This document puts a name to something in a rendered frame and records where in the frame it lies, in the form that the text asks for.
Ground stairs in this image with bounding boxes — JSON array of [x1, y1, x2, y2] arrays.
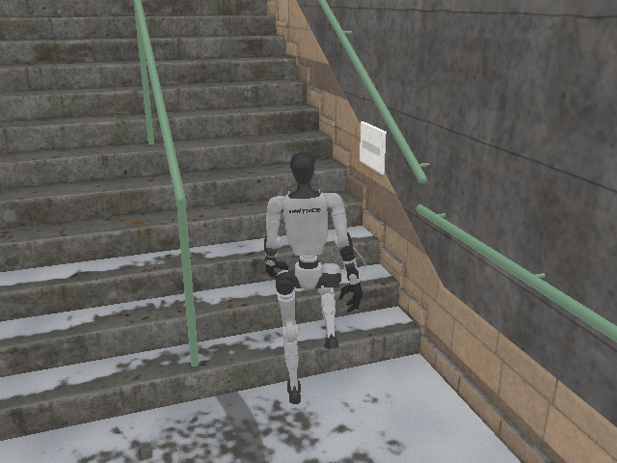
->
[[0, 0, 421, 441]]

